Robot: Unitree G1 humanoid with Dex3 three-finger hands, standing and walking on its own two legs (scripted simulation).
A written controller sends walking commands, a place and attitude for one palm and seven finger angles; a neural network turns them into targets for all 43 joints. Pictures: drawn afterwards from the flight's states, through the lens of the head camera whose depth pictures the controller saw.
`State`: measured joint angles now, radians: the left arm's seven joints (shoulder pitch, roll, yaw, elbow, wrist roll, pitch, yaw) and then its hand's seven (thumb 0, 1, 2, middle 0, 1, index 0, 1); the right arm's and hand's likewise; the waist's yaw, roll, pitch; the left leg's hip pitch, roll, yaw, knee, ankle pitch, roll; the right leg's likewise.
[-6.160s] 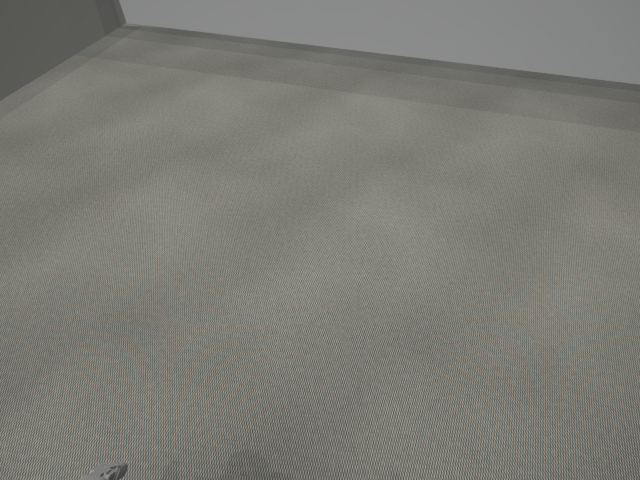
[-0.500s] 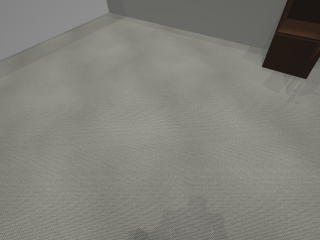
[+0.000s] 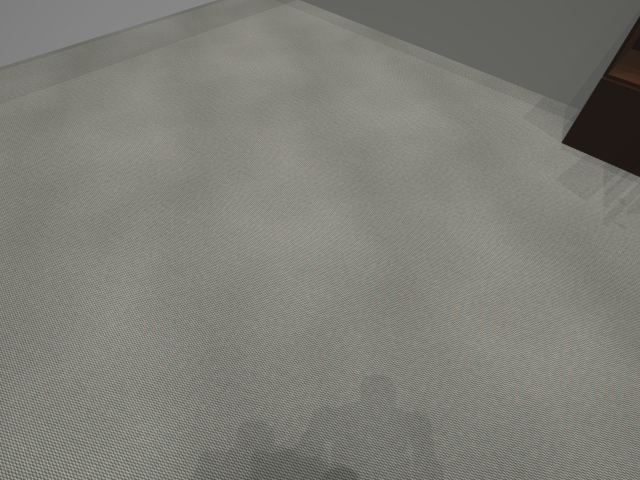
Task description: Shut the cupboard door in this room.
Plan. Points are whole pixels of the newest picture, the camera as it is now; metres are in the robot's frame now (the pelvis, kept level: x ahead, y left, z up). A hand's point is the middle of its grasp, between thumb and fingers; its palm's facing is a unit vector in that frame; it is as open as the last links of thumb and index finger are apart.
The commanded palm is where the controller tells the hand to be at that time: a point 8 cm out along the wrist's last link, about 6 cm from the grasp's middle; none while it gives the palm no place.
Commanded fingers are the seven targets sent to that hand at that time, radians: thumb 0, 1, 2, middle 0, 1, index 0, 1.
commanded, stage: turn or walk to find it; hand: left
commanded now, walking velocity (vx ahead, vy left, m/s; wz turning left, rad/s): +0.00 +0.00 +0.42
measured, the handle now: out of the picture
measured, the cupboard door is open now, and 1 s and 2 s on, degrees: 82 82 82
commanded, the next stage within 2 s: none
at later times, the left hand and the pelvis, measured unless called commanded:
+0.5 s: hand out of the picture -0.03 +0.18 -0.17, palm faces +0.25 -0.94 -0.24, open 7.4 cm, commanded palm none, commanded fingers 0.00 0.90 0.90 -0.20 -0.30 -0.20 -0.30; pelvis -0.03 -0.02 +0.00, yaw +14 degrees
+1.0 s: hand out of the picture -0.03 +0.18 -0.15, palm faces +0.43 -0.86 -0.30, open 7.4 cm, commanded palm none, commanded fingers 0.00 0.90 0.90 -0.20 -0.30 -0.20 -0.30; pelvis -0.04 -0.04 -0.01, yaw +25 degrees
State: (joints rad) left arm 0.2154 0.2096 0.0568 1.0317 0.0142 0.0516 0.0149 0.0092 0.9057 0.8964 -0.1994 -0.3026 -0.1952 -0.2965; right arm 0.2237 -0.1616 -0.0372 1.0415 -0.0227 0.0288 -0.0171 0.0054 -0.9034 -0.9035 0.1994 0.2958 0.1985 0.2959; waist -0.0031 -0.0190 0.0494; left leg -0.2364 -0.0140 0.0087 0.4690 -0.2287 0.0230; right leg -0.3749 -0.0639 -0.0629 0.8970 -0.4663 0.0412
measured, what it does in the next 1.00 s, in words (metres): steps on the spot, turning left: right foot, then left foot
